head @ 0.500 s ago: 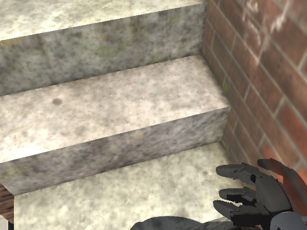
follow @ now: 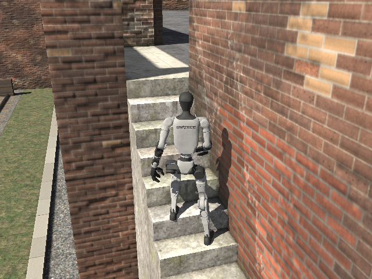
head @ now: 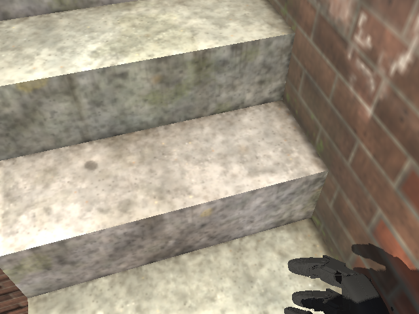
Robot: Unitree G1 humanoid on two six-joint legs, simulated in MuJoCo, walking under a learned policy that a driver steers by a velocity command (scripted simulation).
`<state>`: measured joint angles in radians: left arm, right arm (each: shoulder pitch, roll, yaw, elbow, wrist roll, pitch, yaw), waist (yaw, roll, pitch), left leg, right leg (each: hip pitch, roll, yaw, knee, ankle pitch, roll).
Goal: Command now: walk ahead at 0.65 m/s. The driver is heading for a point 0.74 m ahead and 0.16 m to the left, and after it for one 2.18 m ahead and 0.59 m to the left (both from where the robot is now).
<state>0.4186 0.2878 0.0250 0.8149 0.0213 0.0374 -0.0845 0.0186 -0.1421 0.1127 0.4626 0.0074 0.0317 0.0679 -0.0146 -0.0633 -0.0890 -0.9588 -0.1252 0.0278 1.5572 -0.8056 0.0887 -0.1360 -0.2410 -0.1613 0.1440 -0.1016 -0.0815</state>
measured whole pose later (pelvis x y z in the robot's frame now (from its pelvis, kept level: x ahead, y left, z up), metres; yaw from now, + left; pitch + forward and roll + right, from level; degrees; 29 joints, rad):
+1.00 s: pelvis +0.22 -0.02 +0.19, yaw +17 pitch +3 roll +5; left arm 0.29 0.27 0.05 0.84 0.08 -0.06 -0.05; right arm 0.00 -0.19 0.00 0.50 -0.01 0.13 0.05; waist -0.09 0.00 -0.01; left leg -1.09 0.07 0.09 1.62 -0.53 0.17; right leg 0.00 -0.32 -0.35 0.15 -0.11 0.07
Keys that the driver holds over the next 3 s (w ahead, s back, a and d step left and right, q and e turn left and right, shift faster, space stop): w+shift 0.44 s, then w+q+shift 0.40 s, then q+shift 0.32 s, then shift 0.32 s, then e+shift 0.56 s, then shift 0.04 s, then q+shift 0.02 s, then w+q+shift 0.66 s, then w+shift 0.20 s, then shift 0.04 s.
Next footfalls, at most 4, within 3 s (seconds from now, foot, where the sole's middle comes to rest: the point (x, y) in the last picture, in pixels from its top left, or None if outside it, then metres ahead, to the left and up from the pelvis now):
0.40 right None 0.25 -0.23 -0.60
1.02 left None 0.33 0.17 -0.41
2.04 right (283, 172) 0.61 -0.14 -0.21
2.48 left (161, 307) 0.39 0.13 -0.41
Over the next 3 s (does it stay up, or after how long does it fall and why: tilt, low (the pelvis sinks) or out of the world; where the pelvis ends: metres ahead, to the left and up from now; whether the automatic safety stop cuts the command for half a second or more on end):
stays up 0.51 0.12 0.44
